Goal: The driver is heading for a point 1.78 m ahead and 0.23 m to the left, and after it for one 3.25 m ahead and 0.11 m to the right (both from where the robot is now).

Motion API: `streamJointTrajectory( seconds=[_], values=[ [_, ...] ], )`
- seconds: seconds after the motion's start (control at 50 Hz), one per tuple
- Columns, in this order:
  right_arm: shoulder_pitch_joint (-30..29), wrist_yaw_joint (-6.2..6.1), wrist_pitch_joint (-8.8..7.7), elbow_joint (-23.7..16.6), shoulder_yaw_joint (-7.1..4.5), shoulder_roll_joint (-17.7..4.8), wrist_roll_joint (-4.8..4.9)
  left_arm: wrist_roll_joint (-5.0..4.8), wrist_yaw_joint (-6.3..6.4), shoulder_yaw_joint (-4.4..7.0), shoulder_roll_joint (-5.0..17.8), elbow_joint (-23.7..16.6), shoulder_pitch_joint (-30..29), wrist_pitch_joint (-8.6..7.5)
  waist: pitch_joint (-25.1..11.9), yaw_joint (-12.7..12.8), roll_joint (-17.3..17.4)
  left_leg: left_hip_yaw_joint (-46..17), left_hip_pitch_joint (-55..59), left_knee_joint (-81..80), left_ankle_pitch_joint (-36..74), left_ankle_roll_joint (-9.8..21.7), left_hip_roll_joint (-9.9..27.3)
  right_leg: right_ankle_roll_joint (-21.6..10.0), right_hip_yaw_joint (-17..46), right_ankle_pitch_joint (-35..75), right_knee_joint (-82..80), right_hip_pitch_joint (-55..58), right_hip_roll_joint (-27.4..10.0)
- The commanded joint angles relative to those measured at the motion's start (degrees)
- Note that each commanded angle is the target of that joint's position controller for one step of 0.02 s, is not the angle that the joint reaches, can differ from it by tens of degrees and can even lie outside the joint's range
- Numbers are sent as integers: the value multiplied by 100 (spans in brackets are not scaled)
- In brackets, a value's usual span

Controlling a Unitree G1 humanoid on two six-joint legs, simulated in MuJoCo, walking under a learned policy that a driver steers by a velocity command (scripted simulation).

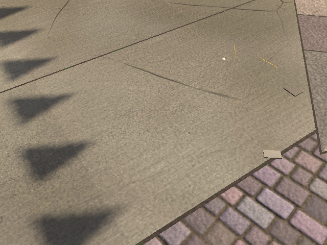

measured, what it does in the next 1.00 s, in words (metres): stands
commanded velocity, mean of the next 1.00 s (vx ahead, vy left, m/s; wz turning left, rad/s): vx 0.01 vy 0.00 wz -0.01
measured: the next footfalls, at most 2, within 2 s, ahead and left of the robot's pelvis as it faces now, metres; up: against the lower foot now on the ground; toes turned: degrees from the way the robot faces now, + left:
right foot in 1.62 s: +0.43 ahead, -0.02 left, +0.00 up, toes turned -3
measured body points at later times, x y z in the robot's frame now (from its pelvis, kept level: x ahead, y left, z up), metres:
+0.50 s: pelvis +0.00 +0.00 +0.00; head +0.01 +0.00 +0.45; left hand +0.01 +0.25 -0.16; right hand +0.01 -0.24 -0.16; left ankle +0.00 +0.13 -0.75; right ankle -0.02 -0.09 -0.75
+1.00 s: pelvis +0.01 +0.01 +0.00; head +0.01 +0.01 +0.45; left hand -0.01 +0.24 -0.16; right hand -0.01 -0.22 -0.17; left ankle +0.00 +0.12 -0.74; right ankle -0.02 -0.09 -0.74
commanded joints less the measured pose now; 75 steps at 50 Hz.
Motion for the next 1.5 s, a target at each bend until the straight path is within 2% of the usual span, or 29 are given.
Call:
streamJointTrajectory(
  seconds=[0.02, 0.2, 0.4, 0.9, 0.92, 0.98, 1.0, 1.02, 1.06, 1.08, 1.1, 1.14, 1.16, 1.18, 1.2, 1.22, 1.24, 1.26, 1.28, 1.32, 1.34, 1.38, 1.46, 1.5],
  values=[
    [64, -34, -50, -1, -94, -536, 1, -4, 31, 134, 680, 5, 112, -60, 36, 63, -10, -469, 134, -219, 623, 126, 440, -133, 713, 823, -487, -351, -790],
    [128, -83, -38, 464, -42, -442, 7, -7, 67, 73, 576, 479, 361, -73, 45, 63, -39, -479, 190, -181, 635, 174, 474, -112, 640, 905, -494, -406, -749],
    [215, -119, -36, 785, 20, -279, 13, -4, 96, 16, 410, 821, 662, -71, 125, 92, -17, -482, 95, -151, 630, 197, 471, -91, 577, 959, -430, -410, -729],
    [548, -178, -61, 1083, 62, 45, 10, 2, 134, 7, 22, 1132, 1058, -70, 242, 120, -10, -510, -60, -110, 570, 243, 444, -57, 490, 872, -318, -445, -716],
    [596, -175, -58, 1102, 71, 84, 3, 10, 132, -1, -12, 1152, 1116, -67, 125, 127, -17, -488, -17, -145, 150, 251, 394, -70, 481, 386, -385, -412, -672],
    [577, -138, -9, 998, -16, -32, -37, 32, 113, 131, 234, 1095, 1187, 2, 428, 158, -203, -313, -493, 285, -1984, 431, 34, -353, 634, -2141, -342, -837, -524],
    [503, -110, -1, 921, -27, -16, -62, 44, 94, 162, 245, 1059, 1266, 21, 708, 211, -232, -341, -883, 441, -2457, 491, -13, -478, 844, -2823, -413, -1007, -609],
    [414, -83, -19, 828, -12, 93, -83, 44, 86, 190, 260, 1054, 1407, 18, 922, 288, -375, -300, -1282, 708, -2532, 502, -82, -623, 1188, -3225, -537, -979, -801],
    [178, -25, -133, 608, 32, 334, -154, 49, 88, 287, 409, 1129, 1817, -23, 984, 440, -866, 160, -1926, 1606, -1682, 451, -228, -1001, 2208, -3513, -1063, -471, -1511],
    [37, 0, -207, 491, 20, 289, -179, 62, 79, 331, 456, 1121, 1839, -51, 1015, 468, -895, 203, -2036, 1872, -1387, 462, -107, -1161, 2508, -3288, -1220, -447, -1784],
    [-27, 30, -279, 398, -14, 191, -157, 80, 63, 358, 474, 1079, 1778, -87, 969, 426, -799, 147, -2026, 1954, -1397, 492, -25, -1212, 2538, -2997, -1244, -460, -1858],
    [291, 94, -402, 367, -47, 198, -84, 62, 36, 400, 508, 962, 1471, -152, 891, 136, -726, 192, -1367, 1349, -1358, 584, -6, -1097, 2125, -2542, -1006, -792, -1713],
    [801, 95, -453, 523, -61, 267, -24, 15, 24, 396, 430, 863, 1162, -175, 867, -157, -629, 301, -367, 730, -1039, 619, -151, -917, 1699, -2243, -713, -1396, -1430],
    [1481, 67, -487, 771, -115, 215, 3, 7, 10, 374, 296, 727, 860, -219, 777, -448, -322, 105, 796, 278, -859, 629, -175, -696, 1205, -1852, -139, -2127, -1050],
    [2236, 3, -533, 921, -252, -256, -54, -12, -36, 268, -78, 509, 561, -303, 551, -765, 836, -1597, 1693, -673, -1860, 835, 883, -385, 231, -1377, 1508, -2979, -340],
    [2922, 15, -478, 1134, -418, -810, -7, 89, -88, 258, -122, 286, 526, -365, 367, -805, 1790, -3558, 2055, -1339, -2540, 1329, 2001, -243, -505, -1743, 3060, -3774, 79],
    [2450, 5, -437, 1026, -338, -435, -36, 253, -131, 334, 229, 297, 406, -377, 738, -461, 751, -3479, 1552, -1252, -2531, 1371, 2057, -298, -251, -1553, 3948, -3947, -312],
    [1937, 26, -467, 815, -287, -269, -57, 231, -189, 309, 53, 329, 423, -418, 898, -235, 283, -2996, 1141, -1270, -2113, 1304, 1864, -313, -141, -1018, 4210, -3909, -508],
    [1578, 31, -511, 677, -260, -195, -70, 165, -238, 285, -70, 378, 494, -463, 856, -57, 153, -2478, 956, -1348, -1481, 1203, 1627, -274, -122, -556, 4223, -3724, -651],
    [1446, 12, -598, 647, -172, 11, -34, 173, -308, 327, -22, 388, 520, -430, 665, 95, 186, -1629, 959, -1400, -240, 1029, 1236, -158, -279, -90, 4063, -3527, -737],
    [1617, 4, -635, 718, -152, 6, -31, 177, -320, 338, -27, 353, 490, -397, 588, 100, 371, -1385, 1014, -1291, 635, 1034, 1192, -113, -406, -15, 4021, -3503, -692],
    [1926, -12, -668, 853, -98, 78, -12, 167, -315, 346, -53, 225, 199, -330, 521, 88, 425, -910, 1200, -1095, 2097, 1005, 1066, -42, -613, 91, 3920, -3676, -615],
    [1960, -42, -673, 850, -23, 75, -33, 99, -327, 249, -208, -260, -953, -287, 715, -43, 521, -431, 800, -1158, 2964, 953, 825, -1, -998, 521, 2561, -3357, -408],
    [1994, -65, -689, 870, -21, -12, -35, 55, -321, 204, -235, -410, -1282, -280, 753, -89, 629, -313, 661, -1162, 3352, 938, 830, -92, -1179, 693, 1789, -2813, -256]
  ],
)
